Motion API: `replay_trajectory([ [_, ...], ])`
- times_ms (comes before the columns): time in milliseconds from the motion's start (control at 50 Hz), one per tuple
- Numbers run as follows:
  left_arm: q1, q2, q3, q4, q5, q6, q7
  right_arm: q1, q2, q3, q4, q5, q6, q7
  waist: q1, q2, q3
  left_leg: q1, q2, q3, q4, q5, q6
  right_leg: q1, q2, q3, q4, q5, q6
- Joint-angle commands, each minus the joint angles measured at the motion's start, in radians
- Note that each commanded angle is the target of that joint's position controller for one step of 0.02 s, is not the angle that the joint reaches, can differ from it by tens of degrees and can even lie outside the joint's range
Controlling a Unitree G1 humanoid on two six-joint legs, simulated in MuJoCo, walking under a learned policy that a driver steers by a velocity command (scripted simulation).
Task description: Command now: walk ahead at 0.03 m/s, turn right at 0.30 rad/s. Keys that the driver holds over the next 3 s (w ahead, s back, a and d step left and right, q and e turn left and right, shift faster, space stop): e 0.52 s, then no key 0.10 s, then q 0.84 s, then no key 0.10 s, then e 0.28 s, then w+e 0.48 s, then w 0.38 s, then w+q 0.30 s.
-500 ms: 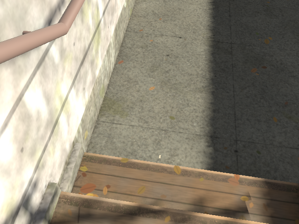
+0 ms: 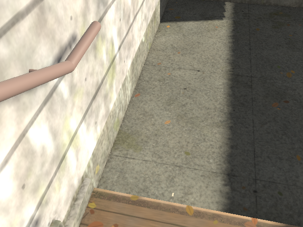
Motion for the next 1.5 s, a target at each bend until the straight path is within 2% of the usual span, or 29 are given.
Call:
replay_trajectory([
  [20, -0.062, 0.199, 0.047, -0.11, -0.001, -0.019, 0.007, -0.041, -0.102, -0.037, -0.064, 0.028, -0.011, 0.002, -0.025, -0.155, -0.011, -0.04, -0.006, 0.0, 0.042, -0.073, -0.011, 0.079, -0.219, 0.342, -0.224, 0.521, -0.169],
  [180, -0.105, 0.201, 0.082, -0.179, -0.026, 0.006, 0.002, 0.038, -0.107, -0.04, -0.09, 0.031, -0.037, -0.012, -0.039, -0.148, -0.07, 0.14, 0.035, -0.001, -0.237, 0.146, -0.034, 0.076, -0.138, 0.355, -0.169, 0.445, -0.13],
  [200, -0.105, 0.182, 0.077, -0.194, -0.028, 0.005, -0.002, 0.055, -0.135, -0.049, -0.094, 0.016, -0.043, -0.009, -0.039, -0.093, -0.074, 0.249, 0.103, -0.052, -0.264, 0.162, -0.015, -0.03, -0.108, 0.337, -0.123, 0.283, -0.101],
  [220, -0.125, 0.137, 0.069, -0.233, -0.042, 0.002, -0.008, 0.051, -0.226, -0.07, -0.102, -0.007, -0.038, -0.005, -0.033, 0.124, -0.048, 0.306, 0.268, -0.23, -0.304, 0.278, 0.052, -0.206, 0.005, 0.195, 0.028, 0.054, -0.06],
  [240, -0.113, 0.15, 0.068, -0.243, -0.012, 0.005, 0.004, 0.093, -0.276, -0.082, -0.091, -0.005, -0.034, -0.001, -0.057, 0.247, -0.009, 0.305, 0.436, -0.369, -0.335, 0.536, 0.169, -0.329, 0.111, 0.055, 0.203, -0.231, -0.045],
  [260, -0.126, 0.185, 0.084, -0.236, 0.017, 0.009, 0.007, 0.131, -0.238, -0.071, -0.093, 0.007, -0.039, -0.001, -0.068, 0.149, 0.013, 0.302, 0.489, -0.367, -0.33, 0.667, 0.242, -0.397, 0.075, 0.035, 0.409, -0.321, -0.036],
  [300, -0.091, 0.161, 0.087, -0.218, 0.015, 0.015, -0.005, 0.074, -0.194, -0.057, -0.112, -0.002, -0.043, -0.006, -0.017, 0.034, 0.018, 0.245, 0.424, -0.218, -0.298, 0.79, 0.238, -0.389, 0.046, 0.051, 0.573, -0.193, -0.013],
  [340, -0.07, 0.173, 0.088, -0.212, 0.0, 0.037, -0.018, 0.017, -0.166, -0.048, -0.134, -0.019, -0.038, -0.003, 0.008, 0.108, -0.015, 0.233, 0.316, -0.067, -0.253, 0.863, 0.176, -0.365, 0.03, 0.003, 0.58, -0.101, 0.01],
  [380, -0.135, 0.171, 0.087, -0.237, -0.012, 0.052, -0.025, 0.008, -0.137, -0.04, -0.158, -0.002, -0.037, 0.002, -0.022, 0.146, -0.007, 0.168, 0.269, 0.008, -0.257, 0.694, 0.141, -0.325, 0.029, -0.046, 0.483, -0.03, 0.02],
  [520, -0.233, 0.129, 0.06, -0.314, -0.027, 0.052, -0.027, 0.076, -0.222, -0.061, -0.162, -0.025, -0.019, 0.004, -0.063, 0.174, -0.01, 0.084, 0.354, -0.006, -0.201, 0.465, 0.147, -0.14, 0.025, -0.133, 0.252, -0.123, -0.02],
  [560, -0.168, 0.113, 0.058, -0.285, -0.03, 0.036, -0.025, 0.045, -0.228, -0.066, -0.174, -0.005, -0.008, 0.011, -0.014, 0.123, -0.024, 0.045, 0.338, -0.005, -0.127, 0.359, 0.109, 0.006, 0.038, -0.138, -0.001, -0.016, -0.046],
  [580, -0.109, 0.128, 0.063, -0.27, -0.027, 0.02, -0.021, 0.072, -0.204, -0.062, -0.177, -0.011, -0.011, 0.021, 0.01, 0.028, -0.047, -0.051, 0.289, 0.052, 0.01, 0.173, 0.052, 0.176, 0.007, -0.049, -0.184, 0.068, -0.059],
  [600, -0.053, 0.219, 0.079, -0.273, -0.018, 0.001, -0.015, 0.098, -0.116, -0.041, -0.216, -0.024, -0.007, 0.034, -0.004, -0.229, -0.111, -0.318, 0.183, 0.143, 0.358, -0.267, -0.03, 0.393, -0.288, 0.363, -0.215, 0.214, -0.103],
  [620, 0.02, 0.318, 0.101, -0.269, -0.031, 0.002, -0.015, -0.03, -0.125, -0.033, -0.3, -0.023, 0.005, 0.031, 0.07, -0.24, -0.074, -0.527, 0.062, 0.036, 0.392, -0.278, -0.053, 0.333, -0.426, 0.558, -0.222, 0.627, -0.23],
  [640, 0.028, 0.259, 0.085, -0.241, -0.024, 0.001, -0.006, -0.038, -0.143, -0.036, -0.284, -0.01, 0.009, 0.027, 0.061, -0.153, -0.055, -0.484, 0.099, -0.051, 0.419, -0.202, -0.062, 0.29, -0.405, 0.483, -0.22, 0.639, -0.252],
  [680, -0.095, 0.119, 0.036, -0.23, -0.014, -0.002, 0.019, 0.057, -0.122, -0.028, -0.212, -0.006, 0.014, 0.027, -0.039, -0.128, -0.007, -0.332, 0.11, -0.072, 0.365, -0.068, -0.086, 0.137, -0.28, 0.266, -0.247, 0.508, -0.193],
  [720, -0.122, 0.078, 0.019, -0.208, -0.012, -0.006, 0.027, 0.17, -0.125, -0.029, -0.125, -0.016, 0.028, 0.037, -0.072, -0.127, -0.033, -0.145, 0.063, -0.094, 0.371, 0.021, -0.101, 0.017, -0.209, 0.119, -0.282, 0.479, -0.136],
  [800, -0.122, 0.141, 0.039, -0.194, -0.013, -0.012, 0.028, 0.1, -0.125, -0.028, -0.115, -0.011, 0.021, 0.047, -0.056, -0.092, 0.041, -0.173, 0.036, -0.083, 0.335, 0.105, -0.091, 0.001, -0.203, 0.077, -0.332, 0.29, -0.083],
  [940, -0.053, 0.147, 0.057, -0.186, -0.012, -0.002, 0.032, 0.03, -0.102, -0.019, -0.144, -0.02, 0.008, 0.037, -0.01, -0.106, 0.028, -0.215, 0.056, 0.003, 0.32, 0.019, -0.075, 0.096, -0.269, 0.071, -0.275, 0.349, -0.196],
  [1060, -0.038, 0.176, 0.075, -0.205, 0.009, 0.016, 0.035, -0.029, -0.097, -0.019, -0.203, 0.0, 0.005, 0.055, 0.03, -0.122, -0.012, -0.176, 0.03, 0.081, 0.12, -0.078, -0.02, 0.152, -0.296, 0.056, -0.185, 0.329, -0.241],
  [1120, -0.085, 0.205, 0.084, -0.216, 0.0, 0.015, 0.04, 0.033, -0.082, -0.018, -0.21, 0.001, -0.007, 0.06, -0.032, -0.1, -0.049, 0.029, 0.007, 0.109, -0.103, 0.065, 0.03, 0.056, -0.282, 0.015, -0.107, 0.28, -0.179],
  [1140, -0.085, 0.212, 0.09, -0.216, -0.001, 0.013, 0.038, 0.084, -0.097, -0.022, -0.204, -0.001, -0.016, 0.055, -0.062, -0.048, -0.062, 0.187, 0.032, 0.038, -0.203, 0.147, 0.046, -0.075, -0.255, -0.034, -0.027, 0.166, -0.116],
  [1160, -0.096, 0.161, 0.08, -0.252, 0.003, 0.011, 0.028, 0.157, -0.182, -0.043, -0.212, -0.012, -0.026, 0.05, -0.084, 0.165, -0.091, 0.389, 0.261, -0.318, -0.318, 0.103, 0.106, -0.326, -0.158, -0.149, 0.256, -0.146, -0.03],
  [1180, -0.234, 0.148, 0.072, -0.351, 0.007, 0.01, 0.027, 0.202, -0.317, -0.08, -0.216, -0.01, -0.013, 0.053, -0.155, 0.264, 0.001, 0.403, 0.475, -0.692, -0.363, 0.403, 0.26, -0.665, 0.05, -0.13, 0.368, -0.406, 0.022],
  [1200, -0.26, 0.18, 0.078, -0.348, 0.016, 0.01, 0.024, 0.237, -0.283, -0.074, -0.201, -0.021, -0.01, 0.038, -0.144, 0.096, 0.024, 0.421, 0.446, -0.611, -0.317, 0.525, 0.294, -0.7, 0.004, 0.007, 0.489, -0.345, 0.037],
  [1240, -0.205, 0.163, 0.066, -0.33, 0.018, -0.005, 0.019, 0.112, -0.209, -0.057, -0.222, -0.009, -0.001, 0.014, -0.048, 0.05, 0.022, 0.308, 0.327, -0.418, -0.274, 0.575, 0.246, -0.663, -0.02, 0.023, 0.59, -0.142, 0.073],
  [1280, -0.13, 0.156, 0.058, -0.298, 0.048, 0.001, 0.021, 0.052, -0.182, -0.056, -0.234, 0.004, -0.005, 0.009, -0.011, 0.053, -0.041, 0.181, 0.239, -0.297, -0.243, 0.799, 0.214, -0.535, -0.001, -0.01, 0.727, -0.008, 0.105],
  [1380, -0.202, 0.131, 0.042, -0.35, 0.031, 0.042, 0.021, 0.073, -0.194, -0.057, -0.261, 0.01, 0.0, 0.007, -0.018, 0.067, -0.043, 0.055, 0.171, -0.34, -0.212, 0.468, 0.184, -0.587, 0.019, -0.041, 0.838, 0.078, 0.115],
  [1500, -0.256, 0.113, 0.009, -0.392, 0.025, 0.019, 0.023, 0.087, -0.217, -0.068, -0.269, 0.001, -0.003, -0.013, -0.055, 0.116, -0.046, 0.138, 0.185, -0.447, -0.25, 0.283, 0.196, -0.528, 0.005, 0.013, 0.553, 0.104, 0.094],
])
Next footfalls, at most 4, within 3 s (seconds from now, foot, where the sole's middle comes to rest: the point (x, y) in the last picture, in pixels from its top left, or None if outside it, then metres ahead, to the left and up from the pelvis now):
0.18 left None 0.02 0.09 -0.77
0.60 right None -0.02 -0.10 -0.77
1.14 left None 0.00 0.05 -0.77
1.68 right None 0.02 -0.14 -0.77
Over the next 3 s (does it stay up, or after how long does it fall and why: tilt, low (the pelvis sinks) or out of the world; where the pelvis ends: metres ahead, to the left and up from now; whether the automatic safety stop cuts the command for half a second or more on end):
stays up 0.39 -0.15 -0.18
